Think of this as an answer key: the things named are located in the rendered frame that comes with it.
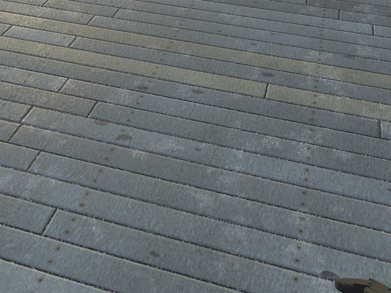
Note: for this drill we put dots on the robot right hand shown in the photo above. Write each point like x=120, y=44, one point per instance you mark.
x=352, y=285

